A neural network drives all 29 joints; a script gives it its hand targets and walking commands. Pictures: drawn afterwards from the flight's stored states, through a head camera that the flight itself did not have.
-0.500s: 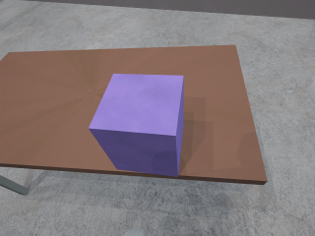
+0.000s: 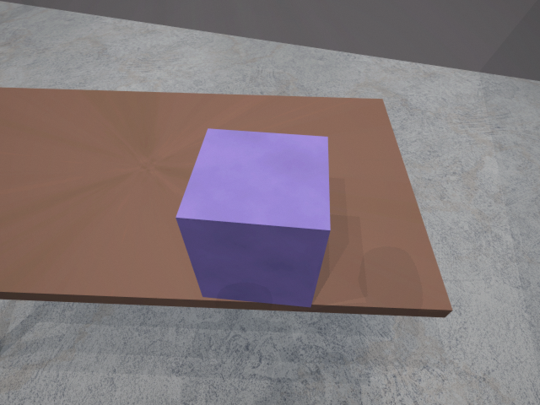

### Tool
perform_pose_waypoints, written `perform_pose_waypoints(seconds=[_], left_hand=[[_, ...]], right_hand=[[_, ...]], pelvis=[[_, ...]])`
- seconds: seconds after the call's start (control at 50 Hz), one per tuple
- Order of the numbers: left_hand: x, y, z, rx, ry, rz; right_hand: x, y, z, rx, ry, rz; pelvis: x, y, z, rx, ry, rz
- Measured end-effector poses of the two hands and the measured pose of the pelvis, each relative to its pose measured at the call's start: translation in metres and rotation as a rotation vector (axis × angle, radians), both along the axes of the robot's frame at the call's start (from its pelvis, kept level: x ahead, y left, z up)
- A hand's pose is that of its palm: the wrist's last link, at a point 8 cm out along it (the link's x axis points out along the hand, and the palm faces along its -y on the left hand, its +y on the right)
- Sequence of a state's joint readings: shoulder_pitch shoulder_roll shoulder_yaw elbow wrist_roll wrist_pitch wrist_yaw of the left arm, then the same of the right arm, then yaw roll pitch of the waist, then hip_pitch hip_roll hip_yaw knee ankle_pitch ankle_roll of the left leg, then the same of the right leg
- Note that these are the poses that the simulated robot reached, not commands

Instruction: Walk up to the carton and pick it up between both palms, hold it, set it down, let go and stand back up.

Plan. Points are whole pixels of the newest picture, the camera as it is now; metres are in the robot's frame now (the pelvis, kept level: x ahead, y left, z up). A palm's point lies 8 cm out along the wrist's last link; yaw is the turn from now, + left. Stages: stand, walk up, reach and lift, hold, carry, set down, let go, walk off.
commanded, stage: walk up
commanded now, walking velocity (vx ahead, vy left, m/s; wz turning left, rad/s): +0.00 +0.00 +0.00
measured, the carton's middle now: (261, 221) +0.42 +0.04 -0.01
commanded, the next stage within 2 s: stand in 1.88 s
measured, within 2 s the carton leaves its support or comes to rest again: neither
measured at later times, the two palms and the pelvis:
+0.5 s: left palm out of the picture -0.04 +0.19 -0.14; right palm out of the picture -0.03 -0.20 -0.14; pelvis -0.01 +0.00 +0.01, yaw +2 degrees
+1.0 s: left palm out of the picture -0.06 +0.30 -0.15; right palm out of the picture -0.02 -0.18 -0.14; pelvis -0.03 +0.07 -0.01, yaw -2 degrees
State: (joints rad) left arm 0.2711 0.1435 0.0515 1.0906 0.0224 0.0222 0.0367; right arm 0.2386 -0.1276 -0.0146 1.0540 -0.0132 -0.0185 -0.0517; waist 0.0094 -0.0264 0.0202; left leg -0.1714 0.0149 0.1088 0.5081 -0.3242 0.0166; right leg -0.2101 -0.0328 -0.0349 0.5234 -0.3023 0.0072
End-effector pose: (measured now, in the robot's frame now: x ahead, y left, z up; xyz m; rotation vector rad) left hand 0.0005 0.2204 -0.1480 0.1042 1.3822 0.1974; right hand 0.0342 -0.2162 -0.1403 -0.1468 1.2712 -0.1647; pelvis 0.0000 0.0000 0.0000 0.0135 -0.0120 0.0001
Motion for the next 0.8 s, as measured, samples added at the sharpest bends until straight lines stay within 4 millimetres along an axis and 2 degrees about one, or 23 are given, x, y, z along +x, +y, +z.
perform_pose_waypoints(seconds=[0.08, 0.18, 0.28, 0.38, 0.54, 0.64, 0.74, 0.8], left_hand=[[0.002, -0.009, 0.009, -0.004, -0.013, -0.012], [-0.007, -0.014, 0.010, -0.007, 0.016, -0.010], [-0.017, -0.020, 0.009, -0.028, 0.040, -0.002], [-0.029, -0.024, 0.008, -0.041, 0.061, 0.003], [-0.048, -0.032, 0.005, -0.063, 0.092, 0.022], [-0.059, -0.034, 0.006, -0.070, 0.117, 0.025], [-0.061, -0.030, 0.007, -0.065, 0.114, 0.017], [-0.063, -0.013, 0.010, -0.024, 0.099, 0.026]], right_hand=[[-0.027, 0.003, -0.004, 0.036, 0.073, -0.026], [-0.059, 0.009, -0.002, 0.060, 0.158, -0.030], [-0.077, 0.011, 0.001, 0.059, 0.203, -0.028], [-0.080, 0.013, 0.002, 0.062, 0.209, -0.021], [-0.063, 0.016, 0.002, 0.060, 0.169, 0.002], [-0.062, 0.017, 0.001, 0.055, 0.170, 0.000], [-0.066, 0.016, -0.001, 0.048, 0.180, -0.005], [-0.070, 0.006, -0.005, 0.010, 0.218, -0.004]], pelvis=[[0.001, -0.001, 0.005, -0.014, -0.004, 0.008], [-0.002, -0.003, 0.008, -0.017, -0.012, 0.018], [-0.004, -0.005, 0.009, -0.016, -0.018, 0.021], [-0.005, -0.005, 0.010, -0.018, -0.017, 0.024], [-0.008, -0.004, 0.010, -0.018, -0.016, 0.028], [-0.008, -0.002, 0.010, -0.018, -0.013, 0.025], [-0.009, 0.002, 0.008, -0.018, -0.007, 0.014], [-0.015, 0.014, 0.006, -0.013, 0.006, -0.013]])
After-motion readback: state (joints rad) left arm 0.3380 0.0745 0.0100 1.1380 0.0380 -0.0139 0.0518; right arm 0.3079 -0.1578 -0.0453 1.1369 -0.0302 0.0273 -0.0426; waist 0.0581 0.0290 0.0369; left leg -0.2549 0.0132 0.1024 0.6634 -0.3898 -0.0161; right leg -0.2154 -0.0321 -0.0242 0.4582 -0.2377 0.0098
